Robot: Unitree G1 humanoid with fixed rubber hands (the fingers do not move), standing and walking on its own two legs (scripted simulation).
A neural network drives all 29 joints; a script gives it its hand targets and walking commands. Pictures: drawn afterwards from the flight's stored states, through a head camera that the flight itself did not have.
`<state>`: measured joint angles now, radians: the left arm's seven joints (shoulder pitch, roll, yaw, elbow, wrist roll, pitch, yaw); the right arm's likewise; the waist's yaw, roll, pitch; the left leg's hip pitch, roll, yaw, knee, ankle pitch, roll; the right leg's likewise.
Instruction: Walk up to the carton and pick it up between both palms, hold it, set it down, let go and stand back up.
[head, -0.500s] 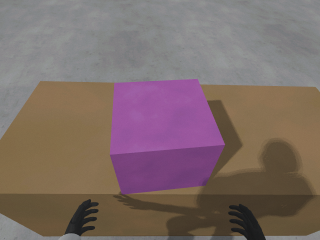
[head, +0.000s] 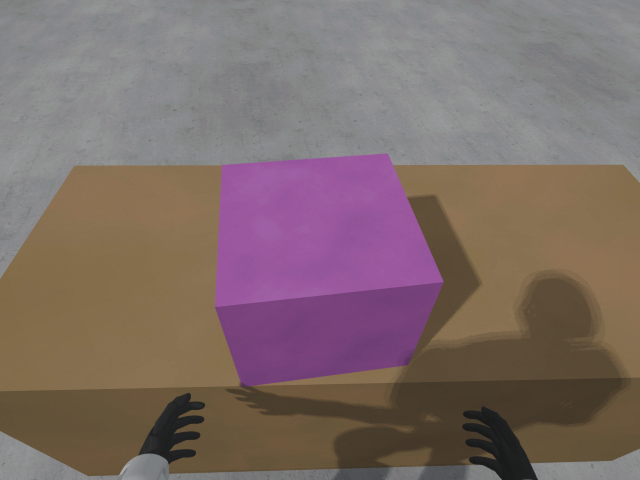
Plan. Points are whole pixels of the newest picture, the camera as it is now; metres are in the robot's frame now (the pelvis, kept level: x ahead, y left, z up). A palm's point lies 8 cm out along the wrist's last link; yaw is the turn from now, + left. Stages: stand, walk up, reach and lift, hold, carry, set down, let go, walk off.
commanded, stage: let go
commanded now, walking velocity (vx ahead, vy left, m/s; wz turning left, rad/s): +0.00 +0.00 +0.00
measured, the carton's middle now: (317, 267) +0.45 +0.03 -0.04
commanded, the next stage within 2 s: stand in 0.38 s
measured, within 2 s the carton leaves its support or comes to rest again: neither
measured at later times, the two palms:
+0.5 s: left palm out of the picture +0.14 +0.23 -0.08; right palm out of the picture +0.13 -0.25 -0.08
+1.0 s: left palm out of the picture +0.04 +0.27 -0.11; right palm out of the picture +0.02 -0.24 -0.11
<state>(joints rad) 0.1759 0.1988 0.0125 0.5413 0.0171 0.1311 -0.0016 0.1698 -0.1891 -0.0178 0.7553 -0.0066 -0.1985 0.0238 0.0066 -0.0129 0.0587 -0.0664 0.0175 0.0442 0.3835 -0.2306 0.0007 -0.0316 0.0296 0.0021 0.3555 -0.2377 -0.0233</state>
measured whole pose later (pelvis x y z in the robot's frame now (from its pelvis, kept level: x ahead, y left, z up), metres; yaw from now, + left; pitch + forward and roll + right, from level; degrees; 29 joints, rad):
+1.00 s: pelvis -0.04 +0.01 -0.01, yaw +1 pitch -4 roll -1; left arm 0.30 0.27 -0.01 0.76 0.01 -0.03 0.01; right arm 0.33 -0.25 0.00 0.79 0.00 -0.03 -0.01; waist -0.01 0.00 0.03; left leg -0.21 0.01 0.03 0.47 -0.20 0.02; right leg -0.16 0.02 -0.02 0.43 -0.21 0.00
